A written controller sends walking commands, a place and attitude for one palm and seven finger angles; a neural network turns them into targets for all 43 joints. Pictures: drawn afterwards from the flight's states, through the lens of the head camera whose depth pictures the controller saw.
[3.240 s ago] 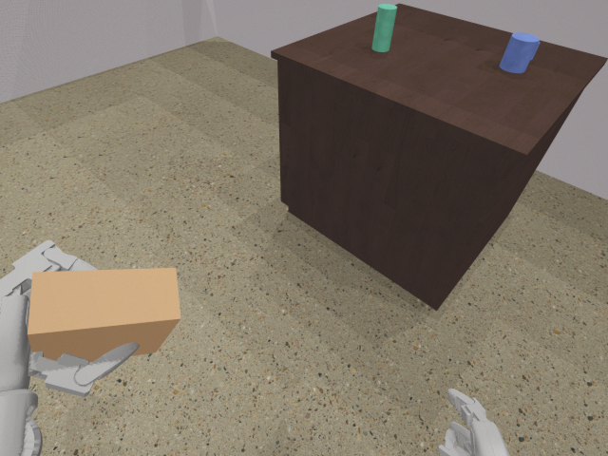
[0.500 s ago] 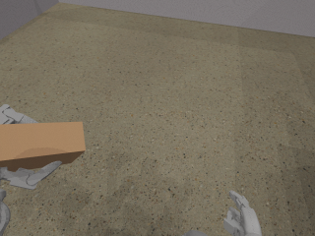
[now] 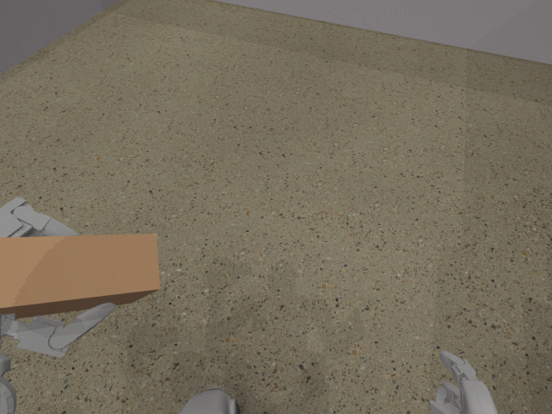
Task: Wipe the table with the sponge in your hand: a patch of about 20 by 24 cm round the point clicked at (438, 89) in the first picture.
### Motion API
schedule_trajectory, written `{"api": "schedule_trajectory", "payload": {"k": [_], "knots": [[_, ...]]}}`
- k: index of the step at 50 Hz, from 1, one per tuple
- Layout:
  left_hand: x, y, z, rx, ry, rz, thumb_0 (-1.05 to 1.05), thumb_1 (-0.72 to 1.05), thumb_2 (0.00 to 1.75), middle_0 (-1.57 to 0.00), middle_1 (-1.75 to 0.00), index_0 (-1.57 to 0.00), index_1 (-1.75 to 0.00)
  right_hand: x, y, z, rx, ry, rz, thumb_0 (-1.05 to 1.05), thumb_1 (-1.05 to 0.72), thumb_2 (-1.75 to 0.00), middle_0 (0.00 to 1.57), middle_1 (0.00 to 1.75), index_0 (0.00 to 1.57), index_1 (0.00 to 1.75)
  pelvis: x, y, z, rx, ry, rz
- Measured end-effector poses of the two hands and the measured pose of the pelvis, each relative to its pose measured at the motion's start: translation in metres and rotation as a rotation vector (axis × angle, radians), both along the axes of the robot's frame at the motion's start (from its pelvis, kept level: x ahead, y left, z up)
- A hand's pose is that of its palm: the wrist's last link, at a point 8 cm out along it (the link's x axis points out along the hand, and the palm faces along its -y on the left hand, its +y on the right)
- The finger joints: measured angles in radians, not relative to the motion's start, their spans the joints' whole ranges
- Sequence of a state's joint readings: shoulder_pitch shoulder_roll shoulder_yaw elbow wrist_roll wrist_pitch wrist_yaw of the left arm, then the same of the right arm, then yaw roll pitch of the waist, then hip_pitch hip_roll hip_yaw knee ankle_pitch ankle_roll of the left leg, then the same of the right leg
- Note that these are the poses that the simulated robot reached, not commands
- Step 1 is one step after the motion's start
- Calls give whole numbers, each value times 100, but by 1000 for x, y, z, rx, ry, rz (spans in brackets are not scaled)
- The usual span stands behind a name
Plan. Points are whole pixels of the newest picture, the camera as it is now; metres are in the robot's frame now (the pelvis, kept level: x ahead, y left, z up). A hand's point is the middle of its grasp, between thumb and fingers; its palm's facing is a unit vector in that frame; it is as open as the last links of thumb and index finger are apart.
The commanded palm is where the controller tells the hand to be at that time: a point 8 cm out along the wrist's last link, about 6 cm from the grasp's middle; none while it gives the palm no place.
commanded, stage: walk around to get in front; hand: left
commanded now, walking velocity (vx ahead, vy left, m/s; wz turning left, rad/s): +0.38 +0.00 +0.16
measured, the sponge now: (102, 276) +0.22 +0.20 +0.16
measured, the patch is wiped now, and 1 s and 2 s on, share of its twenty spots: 0.00 0.00 0.00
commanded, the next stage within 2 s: walk to a spot facing it in 1.16 s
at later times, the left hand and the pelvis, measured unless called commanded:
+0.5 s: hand (121, 187) +0.33 +0.21 +0.17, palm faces +0.48 -0.76 -0.44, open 9.7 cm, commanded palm +0.27 +0.25 +0.18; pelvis +0.13 -0.04 -0.01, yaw +4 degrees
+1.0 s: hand (131, 114) +0.44 +0.23 +0.19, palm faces +0.50 -0.75 -0.44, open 9.7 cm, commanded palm +0.38 +0.27 +0.18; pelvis +0.26 -0.03 +0.00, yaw +9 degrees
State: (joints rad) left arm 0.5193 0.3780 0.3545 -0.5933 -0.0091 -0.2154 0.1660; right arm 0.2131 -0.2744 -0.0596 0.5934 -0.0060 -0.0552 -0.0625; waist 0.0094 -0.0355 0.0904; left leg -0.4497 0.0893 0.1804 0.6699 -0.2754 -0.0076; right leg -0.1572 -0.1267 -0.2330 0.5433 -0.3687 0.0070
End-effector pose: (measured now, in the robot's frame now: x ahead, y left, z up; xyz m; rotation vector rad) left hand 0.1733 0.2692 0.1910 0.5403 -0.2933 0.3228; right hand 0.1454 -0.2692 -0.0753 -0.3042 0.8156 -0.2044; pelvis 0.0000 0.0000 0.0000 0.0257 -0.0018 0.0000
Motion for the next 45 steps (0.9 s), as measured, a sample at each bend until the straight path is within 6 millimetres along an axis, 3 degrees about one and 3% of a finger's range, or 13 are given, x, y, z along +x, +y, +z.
{"api": "schedule_trajectory", "payload": {"k": [4,8,12,15,19,24,30,34,39,45], "knots": [[29,16,0,26,-119,-13,0,-45,99,-80,-132,-78,-133,39,11,-2,-15,-88,-28,1,-91,-90,20,30,20,30,26,12,-18,-6,-21,-14],[60,26,-2,8,-105,11,0,-45,99,-80,-132,-78,-133,66,42,-3,88,-112,-8,1,-91,-90,20,30,20,30,41,9,-13,-21,-18,0],[70,12,5,-7,-70,-1,0,-45,99,-80,-132,-78,-133,82,69,-3,183,-112,37,1,-91,-90,20,30,20,30,61,3,-3,-38,-1,2],[74,-2,12,7,-42,-3,0,-45,99,-80,-132,-78,-133,91,79,-9,229,-84,69,1,-90,-90,21,30,20,30,78,-5,2,-45,5,10],[84,-13,12,48,-8,58,0,-45,99,-80,-132,-78,-133,107,73,-26,262,-32,100,1,-90,-89,21,30,21,30,102,-23,-1,-39,1,28],[109,-23,-5,6,2,141,0,-45,99,-80,-132,-78,-133,138,39,-51,219,32,137,1,-90,-89,21,30,21,30,127,-40,-13,-26,-19,67],[141,-30,-12,-44,64,124,0,-45,99,-80,-132,-78,-133,178,-7,-26,105,39,96,2,-90,-89,21,30,20,30,158,-43,1,-7,-12,100],[158,-25,-1,-7,40,98,0,-45,99,-80,-132,-78,-133,207,-20,-4,33,9,91,1,-91,-90,20,30,20,30,182,-39,4,1,-1,112],[181,-2,3,34,-81,103,0,-45,99,-80,-132,-78,-133,250,-10,-1,-24,-62,88,1,-91,-90,20,30,20,30,216,-21,-14,-8,-11,105],[217,15,-1,14,-87,142,0,-45,99,-80,-132,-78,-133,286,39,-8,119,-82,123,1,-91,-90,20,30,20,30,238,-23,-11,-23,-19,137]]}}
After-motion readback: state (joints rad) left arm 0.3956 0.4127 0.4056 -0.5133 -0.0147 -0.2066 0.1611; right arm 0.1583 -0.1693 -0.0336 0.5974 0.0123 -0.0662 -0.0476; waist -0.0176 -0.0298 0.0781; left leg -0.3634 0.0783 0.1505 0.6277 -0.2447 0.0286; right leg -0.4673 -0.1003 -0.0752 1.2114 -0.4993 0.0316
